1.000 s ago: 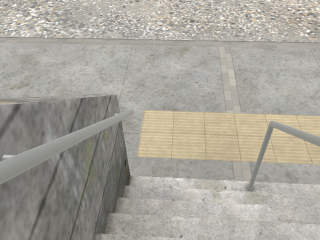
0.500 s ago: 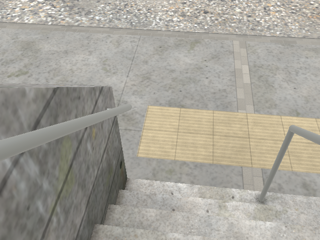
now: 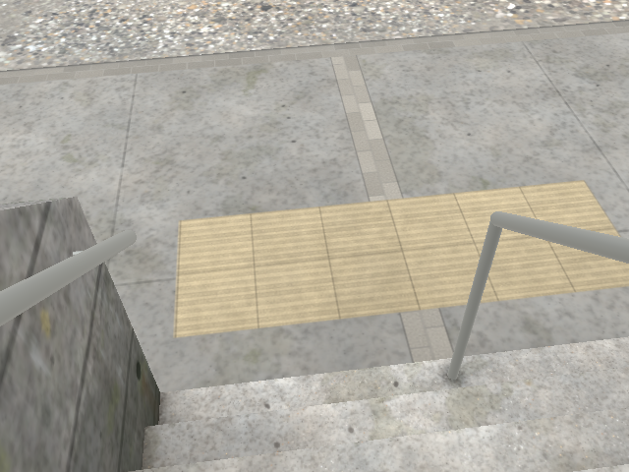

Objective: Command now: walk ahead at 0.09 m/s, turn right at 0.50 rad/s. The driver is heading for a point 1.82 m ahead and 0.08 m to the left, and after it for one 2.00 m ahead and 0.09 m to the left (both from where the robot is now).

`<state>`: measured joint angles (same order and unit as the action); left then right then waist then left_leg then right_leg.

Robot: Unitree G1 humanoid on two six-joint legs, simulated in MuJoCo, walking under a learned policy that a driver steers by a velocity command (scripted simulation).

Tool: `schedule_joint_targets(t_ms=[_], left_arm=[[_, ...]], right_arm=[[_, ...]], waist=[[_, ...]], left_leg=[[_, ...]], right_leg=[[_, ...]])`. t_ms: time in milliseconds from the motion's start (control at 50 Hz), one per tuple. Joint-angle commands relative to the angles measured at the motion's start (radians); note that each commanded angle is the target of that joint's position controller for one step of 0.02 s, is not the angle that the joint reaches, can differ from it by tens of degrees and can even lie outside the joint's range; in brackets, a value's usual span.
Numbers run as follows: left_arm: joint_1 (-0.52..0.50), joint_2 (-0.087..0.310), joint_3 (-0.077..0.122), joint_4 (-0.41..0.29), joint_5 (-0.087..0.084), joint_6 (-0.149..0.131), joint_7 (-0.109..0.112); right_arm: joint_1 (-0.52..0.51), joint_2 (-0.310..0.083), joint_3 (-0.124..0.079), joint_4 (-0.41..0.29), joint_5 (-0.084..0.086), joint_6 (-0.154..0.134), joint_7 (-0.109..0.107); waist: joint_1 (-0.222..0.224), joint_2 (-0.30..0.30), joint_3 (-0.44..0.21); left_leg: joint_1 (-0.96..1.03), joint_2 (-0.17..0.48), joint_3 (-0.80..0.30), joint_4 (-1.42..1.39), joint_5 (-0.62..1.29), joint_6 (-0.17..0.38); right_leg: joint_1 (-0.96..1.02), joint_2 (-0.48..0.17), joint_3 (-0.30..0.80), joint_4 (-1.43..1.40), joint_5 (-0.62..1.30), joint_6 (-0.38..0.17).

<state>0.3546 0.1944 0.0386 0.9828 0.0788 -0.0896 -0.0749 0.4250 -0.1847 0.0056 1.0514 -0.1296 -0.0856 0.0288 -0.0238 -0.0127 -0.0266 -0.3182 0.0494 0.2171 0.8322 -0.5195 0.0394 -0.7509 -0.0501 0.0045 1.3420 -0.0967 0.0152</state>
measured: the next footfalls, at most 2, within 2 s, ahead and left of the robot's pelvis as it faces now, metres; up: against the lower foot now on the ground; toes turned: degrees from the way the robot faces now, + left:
right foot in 0.08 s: +0.04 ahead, -0.13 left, +0.00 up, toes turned -14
left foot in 0.64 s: +0.21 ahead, +0.11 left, -0.20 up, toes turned -3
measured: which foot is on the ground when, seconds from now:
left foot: down 0.00-0.12, up 0.14-0.62, down 0.64-1.00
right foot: up 0.00-0.06, down 0.08-0.66, up 0.68-0.78, down 0.80-1.00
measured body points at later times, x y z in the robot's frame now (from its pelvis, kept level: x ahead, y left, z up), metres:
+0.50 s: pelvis +0.08 -0.04 -0.06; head +0.10 -0.04 +0.39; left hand +0.15 +0.18 -0.21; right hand +0.06 -0.28 -0.21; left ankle +0.20 +0.12 -0.78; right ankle +0.00 -0.12 -0.70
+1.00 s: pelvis +0.13 -0.01 -0.14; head +0.09 +0.00 +0.31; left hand +0.30 +0.15 -0.27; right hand +0.05 -0.24 -0.30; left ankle +0.16 +0.11 -0.89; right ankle +0.07 -0.09 -0.69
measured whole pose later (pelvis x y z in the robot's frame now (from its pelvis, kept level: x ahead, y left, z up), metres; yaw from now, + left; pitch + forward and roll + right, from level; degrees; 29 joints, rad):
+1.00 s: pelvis +0.13 -0.01 -0.14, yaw -10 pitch -1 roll -4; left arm 0.13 0.09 -0.10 0.93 0.00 0.02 0.09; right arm 0.41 -0.21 0.00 1.03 -0.01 0.05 0.01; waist -0.04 0.07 -0.09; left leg -0.24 0.12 0.07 0.47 -0.15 0.03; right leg -0.64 0.03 -0.15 1.61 -0.89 -0.10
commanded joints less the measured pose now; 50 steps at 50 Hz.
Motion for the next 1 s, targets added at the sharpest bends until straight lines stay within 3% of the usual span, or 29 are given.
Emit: schedule_joint_targets(t_ms=[20,60,80,100,120,140,160,180,200,220,260,280,300,340,380,440,480,540,600,620,640,660,680,720,740,800,900,940,1000], left_arm=[[-0.129,0.039,0.008,-0.179,0.028,0.009,0.107],[-0.265,-0.034,-0.017,-0.231,0.039,0.028,0.137],[-0.325,-0.043,-0.021,-0.249,0.013,0.031,0.134],[-0.145,-0.004,-0.001,-0.190,0.007,0.022,0.129],[0.055,0.117,0.043,-0.131,-0.037,0.005,0.129],[0.353,0.249,0.071,-0.050,-0.002,-0.007,0.137],[0.571,0.271,0.086,0.039,0.036,-0.034,0.093],[0.567,0.252,0.077,0.034,0.035,-0.048,0.044],[0.325,0.206,0.055,-0.004,-0.016,-0.040,0.001],[0.023,0.152,0.027,-0.070,-0.028,-0.022,-0.029],[-0.220,0.033,-0.026,-0.167,-0.055,0.002,-0.066],[-0.221,-0.017,-0.052,-0.151,-0.044,0.005,-0.048],[-0.187,-0.010,-0.069,-0.122,-0.042,0.008,-0.033],[-0.127,0.081,-0.071,-0.077,-0.026,0.007,-0.018],[-0.112,0.105,-0.083,-0.074,0.000,-0.001,0.004],[0.015,0.077,-0.104,-0.003,-0.047,-0.007,0.021],[0.102,0.136,-0.077,0.036,-0.048,0.001,0.039],[0.061,0.135,-0.078,0.049,-0.003,0.046,0.002],[-0.128,0.098,-0.116,0.019,-0.046,0.030,-0.036],[-0.104,0.095,-0.129,0.016,-0.065,0.039,-0.057],[-0.021,0.062,-0.136,0.036,-0.066,0.056,-0.076],[0.123,0.098,-0.100,0.051,-0.070,0.063,-0.078],[-0.033,0.067,-0.073,-0.021,-0.103,0.094,0.072],[-0.007,0.044,-0.085,-0.035,-0.078,0.106,0.137],[0.011,0.011,-0.094,-0.030,-0.086,0.112,0.140],[-0.107,0.010,-0.085,-0.035,-0.083,0.135,0.143],[-0.126,0.004,-0.106,-0.051,-0.085,0.095,0.163],[-0.187,0.025,-0.116,-0.068,-0.063,0.107,0.180],[-0.266,-0.019,-0.129,-0.105,-0.095,0.100,0.170]], right_arm=[[-0.092,-0.207,-0.064,-0.113,0.035,-0.030,-0.056],[0.092,-0.139,-0.055,-0.064,0.058,-0.023,-0.115],[0.135,-0.165,-0.082,-0.066,0.097,-0.012,-0.131],[0.067,-0.233,-0.105,-0.121,0.085,-0.011,-0.114],[-0.093,-0.280,-0.132,-0.204,0.069,-0.013,-0.083],[-0.343,-0.233,-0.123,-0.369,0.053,-0.016,-0.049],[-0.342,-0.163,-0.102,-0.364,0.123,-0.013,-0.017],[-0.406,-0.088,-0.078,-0.378,0.170,-0.010,-0.006],[-0.322,-0.119,-0.085,-0.323,0.158,0.004,-0.002],[-0.157,-0.105,-0.071,-0.234,0.122,0.028,-0.003],[0.132,-0.062,-0.052,-0.065,0.052,0.032,0.010],[0.116,-0.068,-0.045,-0.049,0.026,0.039,0.024],[0.074,-0.069,-0.045,-0.050,0.043,0.038,0.037],[-0.012,-0.118,-0.051,-0.092,0.084,0.022,0.060],[-0.075,-0.118,-0.033,-0.081,0.061,0.028,0.061],[-0.301,-0.193,-0.066,-0.144,0.122,0.032,0.051],[-0.344,-0.163,-0.053,-0.138,0.068,0.029,0.056],[-0.119,-0.046,-0.015,-0.091,0.070,0.059,0.068],[0.121,-0.090,-0.043,-0.060,0.131,0.067,0.051],[0.170,-0.097,-0.036,-0.080,0.131,0.057,0.062],[0.239,-0.182,-0.057,-0.061,0.111,0.045,0.062],[0.250,-0.266,-0.075,-0.049,0.083,0.040,0.078],[0.309,-0.252,-0.076,0.049,0.150,0.054,0.017],[0.206,-0.243,-0.071,-0.009,0.186,0.062,-0.032],[0.106,-0.241,-0.065,-0.027,0.170,0.067,-0.046],[0.013,-0.157,-0.027,-0.060,0.123,0.082,-0.045],[0.062,-0.149,-0.030,-0.037,0.129,0.119,-0.024],[0.117,-0.114,-0.029,-0.029,0.128,0.152,-0.021],[0.231,-0.062,-0.006,0.030,0.111,0.149,-0.013]], waist=[[-0.003,0.119,0.029],[-0.106,0.066,0.011],[-0.145,0.089,0.038],[-0.073,0.051,-0.051],[0.065,-0.101,-0.138],[0.241,-0.387,-0.308],[0.278,-0.107,-0.236],[0.308,-0.003,-0.038],[0.167,-0.042,0.013],[0.017,-0.058,-0.001],[-0.140,-0.033,-0.029],[-0.118,-0.032,-0.016],[-0.102,-0.039,-0.018],[-0.052,-0.055,-0.039],[0.009,-0.012,0.022],[0.100,-0.051,0.083],[0.132,-0.093,0.106],[0.040,-0.050,0.079],[-0.105,-0.012,0.015],[-0.133,0.015,-0.017],[-0.108,0.151,-0.090],[-0.023,0.229,-0.131],[-0.018,0.101,-0.174],[0.018,0.113,-0.191],[0.055,0.185,-0.175],[0.032,0.144,-0.045],[0.052,-0.021,0.081],[-0.007,-0.099,0.132],[-0.068,0.046,0.101]], left_leg=[[0.112,0.483,-0.352,-0.125,0.994,0.228],[0.256,0.468,-0.355,-0.043,0.881,0.154],[0.253,0.433,-0.366,-0.086,0.795,0.123],[0.032,0.299,-0.227,0.028,0.813,0.117],[-0.247,0.162,-0.070,0.198,0.760,0.028],[-0.612,-0.053,-0.014,0.672,-0.143,-0.090],[-0.828,-0.077,-0.240,0.628,-0.400,-0.096],[-0.922,-0.076,-0.382,0.419,-0.327,-0.101],[-0.883,0.008,-0.438,0.352,-0.173,-0.095],[-0.702,0.066,-0.428,0.360,0.078,-0.101],[-0.221,-0.014,-0.289,0.422,0.369,-0.131],[-0.231,0.002,-0.303,0.341,0.520,-0.128],[-0.196,-0.006,-0.273,0.297,0.572,-0.132],[-0.177,-0.007,-0.271,0.235,0.528,-0.147],[-0.154,0.049,-0.284,-0.149,0.881,-0.150],[-0.257,-0.010,-0.266,-0.437,0.760,-0.172],[-0.300,-0.015,-0.267,-0.551,0.682,-0.137],[0.063,0.026,-0.244,-0.506,0.741,-0.127],[0.445,-0.003,-0.173,-0.693,0.870,-0.145],[0.523,0.021,-0.163,-0.750,0.942,-0.132],[0.634,0.115,-0.229,-0.694,1.321,-0.067],[0.741,0.149,-0.254,-0.453,1.609,0.006],[0.834,0.309,-0.309,-0.253,2.016,0.115],[0.684,0.356,-0.344,-0.266,1.620,0.224],[0.480,0.369,-0.350,-0.317,1.416,0.258],[0.093,0.275,-0.305,-0.401,0.988,0.204],[-0.041,0.113,-0.133,-0.368,0.834,0.045],[0.109,0.029,-0.117,-0.313,0.607,0.008],[0.248,0.081,-0.139,-0.356,0.749,0.036]], right_leg=[[-0.144,-0.072,0.073,0.033,-0.258,0.024],[-0.256,-0.097,0.024,-0.213,-0.242,0.045],[-0.207,-0.075,-0.038,-0.458,-0.318,0.051],[0.184,0.042,-0.191,-0.409,-0.204,0.009],[0.623,0.050,-0.160,-0.543,0.282,-0.109],[1.008,-0.168,0.239,-0.689,0.733,-0.390],[1.184,-0.279,0.394,-0.639,1.101,-0.423],[1.001,-0.354,0.595,-0.669,0.916,-0.436],[0.835,-0.384,0.592,-0.657,0.789,-0.412],[0.567,-0.346,0.427,-0.619,0.694,-0.326],[0.067,-0.133,0.089,-0.523,0.443,-0.191],[0.035,-0.083,0.060,-0.491,0.175,-0.150],[0.026,-0.065,0.039,-0.489,0.114,-0.134],[0.081,-0.121,0.066,-0.459,0.066,-0.142],[0.052,-0.145,0.079,-0.418,-0.184,-0.147],[0.269,-0.121,0.104,-0.445,-0.170,-0.088],[0.363,-0.127,0.167,-0.428,-0.272,-0.152],[0.078,-0.178,0.268,-0.428,-0.418,-0.208],[-0.057,-0.108,0.118,-0.199,-0.327,-0.108],[-0.029,-0.077,0.066,-0.084,-0.336,-0.055],[-0.042,-0.018,0.028,0.165,-0.472,0.001],[-0.134,0.031,-0.020,0.374,-0.765,0.024],[-0.293,0.071,-0.109,0.525,-0.934,-0.059],[-0.314,0.022,-0.047,0.570,-0.824,-0.083],[-0.201,-0.002,-0.041,0.475,-0.717,-0.071],[0.048,0.007,-0.015,0.295,-0.550,-0.074],[0.130,-0.001,0.044,-0.115,-0.372,-0.121],[-0.118,-0.048,0.206,-0.334,-0.494,-0.160],[-0.172,0.017,0.051,-0.165,-0.644,-0.135]])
